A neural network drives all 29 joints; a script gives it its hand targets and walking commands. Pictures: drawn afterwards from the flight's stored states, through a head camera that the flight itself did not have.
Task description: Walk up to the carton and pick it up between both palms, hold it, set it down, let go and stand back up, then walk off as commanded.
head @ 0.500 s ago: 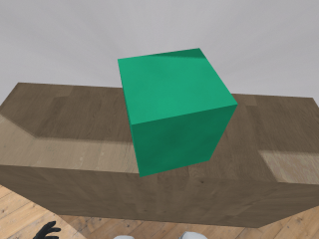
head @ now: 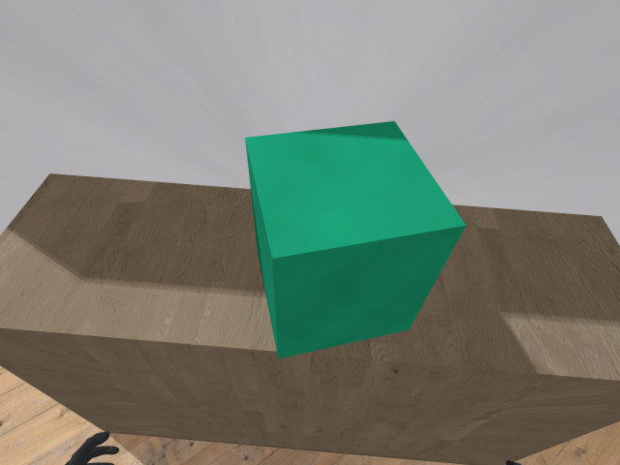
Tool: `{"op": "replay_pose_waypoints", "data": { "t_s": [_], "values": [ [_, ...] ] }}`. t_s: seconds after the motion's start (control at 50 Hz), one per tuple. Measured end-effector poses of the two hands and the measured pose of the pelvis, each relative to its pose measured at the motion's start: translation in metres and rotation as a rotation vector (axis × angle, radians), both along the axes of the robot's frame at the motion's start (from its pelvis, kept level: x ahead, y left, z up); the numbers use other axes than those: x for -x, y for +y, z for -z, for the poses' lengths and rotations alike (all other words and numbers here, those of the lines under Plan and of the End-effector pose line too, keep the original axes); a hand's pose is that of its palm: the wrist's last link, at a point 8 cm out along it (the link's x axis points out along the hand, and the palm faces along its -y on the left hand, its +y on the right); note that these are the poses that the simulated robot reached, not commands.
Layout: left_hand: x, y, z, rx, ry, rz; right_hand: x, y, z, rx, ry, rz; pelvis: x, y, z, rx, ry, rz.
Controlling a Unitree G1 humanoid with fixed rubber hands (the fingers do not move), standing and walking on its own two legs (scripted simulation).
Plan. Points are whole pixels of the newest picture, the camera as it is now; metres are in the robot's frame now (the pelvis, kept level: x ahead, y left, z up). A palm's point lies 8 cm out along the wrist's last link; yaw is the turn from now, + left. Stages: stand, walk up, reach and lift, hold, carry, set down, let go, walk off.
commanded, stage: walk up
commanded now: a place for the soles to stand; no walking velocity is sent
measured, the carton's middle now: (335, 242) +0.40 -0.02 +0.06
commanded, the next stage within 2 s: reach and lift in 0.70 s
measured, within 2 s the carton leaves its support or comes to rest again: neither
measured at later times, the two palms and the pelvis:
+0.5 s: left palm out of the picture +0.08 +0.33 -0.11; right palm out of the picture +0.08 -0.29 -0.12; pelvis +0.01 +0.01 +0.00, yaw +0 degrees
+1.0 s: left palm (102, 435) +0.16 +0.28 -0.08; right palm out of the picture +0.15 -0.28 -0.12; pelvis +0.00 +0.00 -0.02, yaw +0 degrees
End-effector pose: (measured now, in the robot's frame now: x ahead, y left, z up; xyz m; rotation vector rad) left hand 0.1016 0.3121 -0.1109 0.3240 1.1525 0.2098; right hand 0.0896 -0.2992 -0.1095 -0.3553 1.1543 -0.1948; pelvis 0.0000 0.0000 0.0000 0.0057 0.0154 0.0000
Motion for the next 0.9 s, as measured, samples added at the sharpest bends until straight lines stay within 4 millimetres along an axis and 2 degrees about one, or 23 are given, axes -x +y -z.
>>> {"op": "replay_pose_waypoints", "data": {
  "t_s": [0.12, 0.22, 0.4, 0.7, 0.78, 0.84, 0.9],
  "values": [
    [0.019, 0.008, 0.000, -0.012, 0.031, -0.018, 0.007, 0.006, 0.003, -0.010, 0.035, 0.005, 0.000, 0.005, -0.001, 0.006, 0.001, 0.000],
    [0.026, 0.014, 0.000, -0.016, 0.048, -0.030, 0.016, 0.010, 0.006, -0.016, 0.076, 0.014, -0.004, 0.009, -0.001, 0.011, 0.007, 0.001],
    [0.020, 0.015, 0.001, -0.015, 0.047, -0.028, 0.018, 0.010, 0.005, -0.012, 0.093, 0.020, -0.010, 0.011, -0.002, 0.013, 0.016, 0.000],
    [0.018, 0.014, -0.005, -0.032, 0.025, -0.027, 0.015, 0.010, 0.008, -0.027, 0.071, 0.019, -0.007, 0.008, -0.002, 0.010, 0.012, 0.000],
    [-0.001, 0.010, -0.001, -0.052, 0.075, -0.044, -0.007, 0.014, 0.014, -0.016, 0.000, -0.122, 0.007, 0.006, 0.010, 0.011, -0.067, 0.001],
    [-0.025, -0.005, -0.001, -0.039, 0.054, -0.027, -0.030, 0.018, 0.015, -0.031, -0.083, -0.157, 0.011, 0.004, 0.020, 0.010, -0.107, 0.001],
    [-0.043, -0.022, -0.012, -0.017, -0.018, -0.025, -0.047, 0.021, 0.013, -0.055, -0.162, -0.154, 0.007, 0.002, 0.022, 0.011, -0.111, 0.003]
  ]
}}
